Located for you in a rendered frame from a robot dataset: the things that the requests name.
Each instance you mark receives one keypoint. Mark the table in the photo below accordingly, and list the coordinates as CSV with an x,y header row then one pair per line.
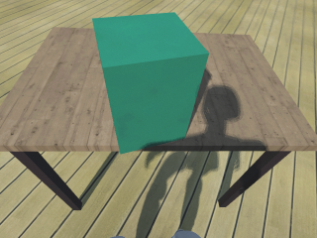
x,y
60,103

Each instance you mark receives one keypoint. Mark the carton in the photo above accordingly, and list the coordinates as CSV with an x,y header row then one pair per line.
x,y
152,66

